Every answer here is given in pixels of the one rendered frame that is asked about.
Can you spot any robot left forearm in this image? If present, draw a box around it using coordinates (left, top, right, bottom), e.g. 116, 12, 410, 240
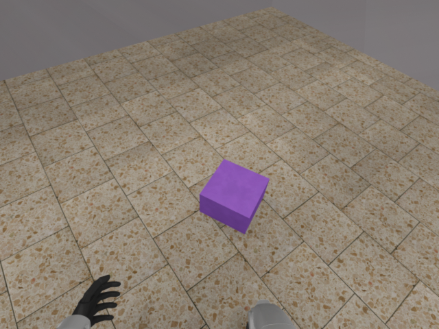
56, 315, 91, 329

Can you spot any carton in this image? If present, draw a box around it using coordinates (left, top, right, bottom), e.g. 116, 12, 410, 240
200, 159, 270, 234

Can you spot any right robot thigh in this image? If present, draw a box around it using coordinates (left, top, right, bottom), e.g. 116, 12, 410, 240
248, 304, 296, 329

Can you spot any robot right shin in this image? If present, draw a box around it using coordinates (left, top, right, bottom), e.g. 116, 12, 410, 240
255, 299, 270, 306

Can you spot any left robot hand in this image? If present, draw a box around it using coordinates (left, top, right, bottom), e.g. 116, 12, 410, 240
72, 275, 121, 327

